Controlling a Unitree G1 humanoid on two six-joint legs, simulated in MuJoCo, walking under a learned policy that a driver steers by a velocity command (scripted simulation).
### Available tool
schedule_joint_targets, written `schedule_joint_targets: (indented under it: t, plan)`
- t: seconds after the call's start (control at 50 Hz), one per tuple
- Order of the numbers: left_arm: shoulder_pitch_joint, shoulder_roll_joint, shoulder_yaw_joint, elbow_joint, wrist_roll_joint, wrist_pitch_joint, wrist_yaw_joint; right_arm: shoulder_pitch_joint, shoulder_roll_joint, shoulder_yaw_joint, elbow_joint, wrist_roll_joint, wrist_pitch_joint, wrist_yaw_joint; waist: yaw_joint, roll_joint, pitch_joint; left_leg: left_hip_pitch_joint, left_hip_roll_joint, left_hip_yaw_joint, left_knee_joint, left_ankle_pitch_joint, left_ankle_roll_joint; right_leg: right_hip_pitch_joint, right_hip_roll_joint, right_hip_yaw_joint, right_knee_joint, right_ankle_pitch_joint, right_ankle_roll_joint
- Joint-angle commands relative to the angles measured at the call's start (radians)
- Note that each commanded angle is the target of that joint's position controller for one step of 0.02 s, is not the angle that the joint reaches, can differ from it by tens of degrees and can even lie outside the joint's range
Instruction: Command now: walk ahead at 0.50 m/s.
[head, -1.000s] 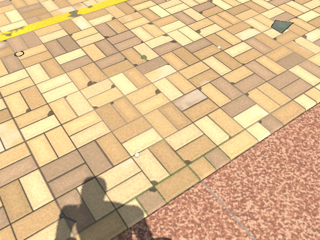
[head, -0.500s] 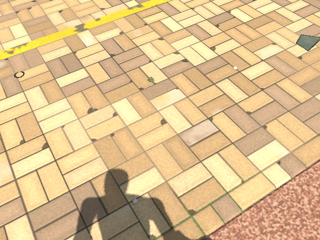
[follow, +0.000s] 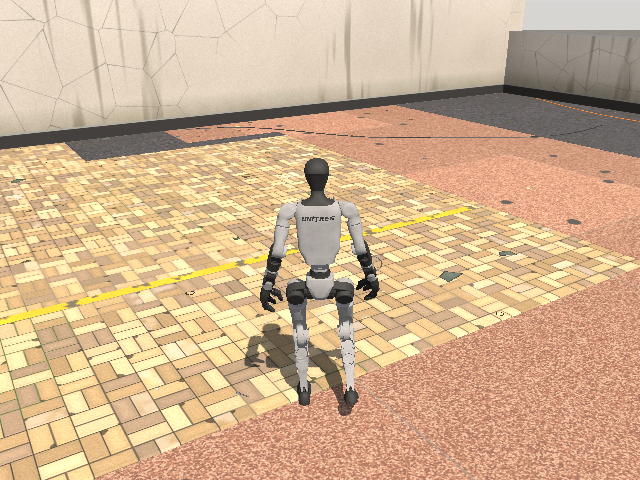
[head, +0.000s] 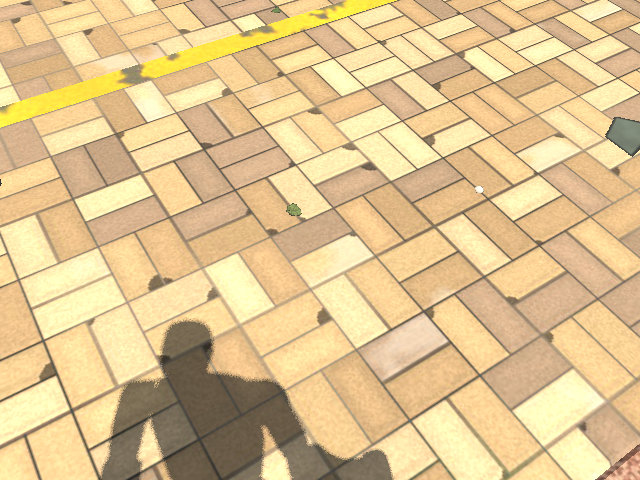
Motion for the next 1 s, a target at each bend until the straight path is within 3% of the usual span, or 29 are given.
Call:
schedule_joint_targets:
  t: [0.02,0.08,0.12,0.2,0.32,0.38,0.4,0.42,0.44,0.46,0.48,0.5,0.52,0.54,0.56,0.6,0.68,0.76,0.84,0.9,0.92,0.94,0.96,0.98,1.0]
  plan:
    - [0.049,0.052,0.024,-0.048,0.006,0.010,0.011,0.019,-0.079,-0.012,-0.025,-0.008,-0.017,0.003,0.022,0.118,-0.058,0.138,0.250,-0.281,-0.302,0.074,0.162,-0.143,-0.095,0.037,-0.026,0.095,-0.003]
    - [-0.029,0.058,0.030,-0.078,0.015,0.023,0.016,0.074,-0.125,-0.022,0.003,-0.007,-0.020,-0.014,0.018,0.089,-0.014,0.142,0.249,-0.225,-0.339,0.165,0.177,-0.229,-0.105,0.030,-0.145,0.206,0.024]
    - [-0.104,0.055,0.032,-0.103,0.020,0.021,0.014,0.112,-0.130,-0.022,0.017,-0.004,-0.013,-0.027,0.000,0.079,-0.001,0.184,0.245,-0.201,-0.344,0.199,0.167,-0.286,-0.103,0.027,-0.256,0.305,0.038]
    - [-0.237,0.030,0.022,-0.139,0.015,0.012,-0.001,0.170,-0.138,-0.020,0.038,0.006,-0.005,-0.038,-0.041,0.086,0.024,0.222,0.217,-0.138,-0.353,0.182,0.133,-0.260,-0.067,-0.008,-0.484,0.460,0.039]
    - [-0.388,0.033,0.009,-0.199,0.003,-0.003,-0.035,0.258,-0.152,-0.028,0.089,0.015,0.020,-0.045,-0.082,0.088,0.073,0.402,0.283,-0.143,-0.283,0.207,0.130,-0.292,-0.034,-0.023,-0.642,0.378,0.015]
    - [-0.324,0.071,0.021,-0.196,0.002,-0.012,-0.046,0.226,-0.172,-0.038,0.089,0.018,0.031,-0.049,-0.025,0.117,0.027,0.441,0.300,-0.137,-0.182,0.428,0.103,-0.149,0.008,-0.052,-0.681,0.275,-0.026]
    - [-0.227,0.098,0.036,-0.169,0.005,-0.013,-0.043,0.198,-0.176,-0.039,0.083,0.019,0.036,-0.050,0.033,0.125,-0.033,0.425,0.274,-0.111,-0.073,0.597,0.086,0.002,0.045,-0.084,-0.700,0.276,-0.048]
    - [-0.052,0.149,0.062,-0.113,0.008,-0.013,-0.037,0.185,-0.152,-0.029,0.074,0.015,0.038,-0.049,0.108,0.105,-0.139,0.341,0.216,-0.071,0.126,0.640,0.057,0.252,0.051,-0.081,-0.694,0.304,-0.081]
    - [0.136,0.231,0.083,-0.078,0.021,-0.009,-0.025,0.199,-0.117,-0.012,0.048,-0.006,0.036,-0.048,0.155,-0.034,-0.298,0.108,0.144,-0.021,0.466,0.310,0.019,0.574,-0.160,0.167,-0.675,0.319,-0.151]
    - [0.164,0.266,0.085,-0.059,0.022,-0.007,-0.034,0.324,0.020,0.024,0.055,0.003,0.011,-0.035,0.080,-0.293,-0.412,-0.267,-0.038,-0.083,0.766,-0.394,-0.030,0.858,-0.351,0.644,-0.819,0.128,-0.303]
    - [0.135,0.166,0.058,-0.069,0.014,-0.009,-0.034,0.249,-0.099,-0.002,0.061,0.028,-0.012,-0.030,0.112,-0.171,-0.355,-0.373,0.019,-0.198,0.874,-0.418,-0.009,0.813,-0.317,0.653,-0.872,0.037,-0.258]
    - [0.044,0.130,0.046,-0.087,0.013,-0.011,-0.030,0.151,-0.144,-0.014,0.029,0.046,-0.026,-0.027,0.097,-0.123,-0.216,-0.423,0.069,-0.171,0.876,-0.324,0.007,0.676,-0.287,0.498,-0.889,0.092,-0.213]
    - [-0.038,0.112,0.037,-0.104,0.018,-0.011,-0.031,0.104,-0.137,-0.015,0.021,0.043,-0.027,-0.034,0.063,-0.029,-0.145,-0.380,0.121,-0.144,0.830,-0.229,0.004,0.524,-0.252,0.386,-0.918,0.199,-0.193]
    - [-0.082,0.085,0.030,-0.109,0.026,-0.012,-0.034,0.082,-0.128,-0.022,0.020,0.027,-0.021,-0.040,0.036,-0.005,-0.089,-0.338,0.150,-0.137,0.772,-0.176,-0.001,0.405,-0.216,0.304,-0.950,0.273,-0.183]
    - [-0.092,0.069,0.023,-0.104,0.035,-0.014,-0.038,0.100,-0.111,-0.025,0.019,0.019,-0.009,-0.041,0.004,-0.031,-0.080,-0.277,0.172,-0.142,0.733,-0.141,-0.003,0.335,-0.188,0.262,-0.978,0.307,-0.178]
    - [-0.069,0.073,0.023,-0.088,0.026,-0.016,-0.039,0.115,-0.076,-0.025,0.018,0.011,0.008,-0.046,-0.017,-0.036,-0.061,-0.244,0.177,-0.127,0.658,-0.123,-0.017,0.278,-0.161,0.221,-1.020,0.345,-0.196]
    - [0.001,0.126,0.037,-0.068,0.018,-0.010,-0.010,-0.041,-0.080,-0.029,-0.040,-0.004,0.012,-0.053,0.005,-0.013,-0.001,-0.336,0.165,-0.120,0.413,0.047,-0.069,0.270,-0.147,0.185,-1.063,0.352,-0.203]
    - [0.058,0.135,0.041,-0.054,0.010,0.000,0.005,-0.182,-0.063,-0.022,-0.076,0.004,0.002,-0.041,0.043,-0.036,0.018,-0.266,0.108,-0.106,0.167,0.223,-0.085,0.252,-0.103,0.141,-1.050,0.309,-0.161]
    - [0.114,0.136,0.047,-0.034,-0.001,0.012,0.012,-0.285,-0.074,-0.015,-0.115,0.017,-0.012,-0.024,0.072,-0.049,0.036,-0.225,0.084,-0.117,0.058,0.215,-0.084,0.302,-0.129,0.188,-0.988,0.262,-0.154]
    - [0.093,0.155,0.059,-0.042,-0.002,0.025,0.021,-0.248,-0.123,-0.028,-0.117,0.020,-0.028,-0.017,0.031,-0.074,0.015,-0.121,0.075,-0.128,0.005,0.130,-0.067,0.336,-0.158,0.248,-0.909,0.263,-0.131]
    - [0.079,0.149,0.059,-0.049,-0.002,0.030,0.022,-0.189,-0.140,-0.037,-0.102,0.019,-0.032,-0.019,-0.002,-0.081,-0.010,-0.037,0.068,-0.116,-0.012,0.096,-0.055,0.330,-0.143,0.251,-0.855,0.302,-0.117]
    - [0.065,0.123,0.051,-0.062,0.002,0.032,0.021,-0.064,-0.174,-0.056,-0.068,0.012,-0.036,-0.025,-0.057,-0.067,-0.083,0.139,0.073,-0.112,-0.024,0.073,-0.028,0.291,-0.088,0.226,-0.726,0.368,-0.092]
    - [0.051,0.065,0.031,-0.093,0.016,0.032,0.017,0.106,-0.237,-0.073,-0.044,-0.003,-0.040,-0.032,-0.125,0.035,-0.233,0.410,0.230,-0.257,-0.005,0.028,0.030,0.147,-0.004,0.157,-0.433,0.246,-0.057]
    - [0.173,-0.024,0.008,-0.122,-0.001,0.016,0.017,0.191,-0.312,-0.091,-0.024,-0.008,-0.026,-0.030,-0.074,0.343,-0.353,0.735,0.460,-0.676,-0.092,-0.139,0.168,-0.227,0.137,0.034,-0.098,-0.184,0.008]
    - [0.172,0.065,0.025,-0.113,-0.017,0.010,0.018,0.174,-0.222,-0.067,-0.036,-0.004,-0.025,-0.026,-0.080,0.314,-0.338,0.702,0.460,-0.798,-0.156,-0.291,0.167,-0.338,0.074,0.123,0.068,-0.243,0.004]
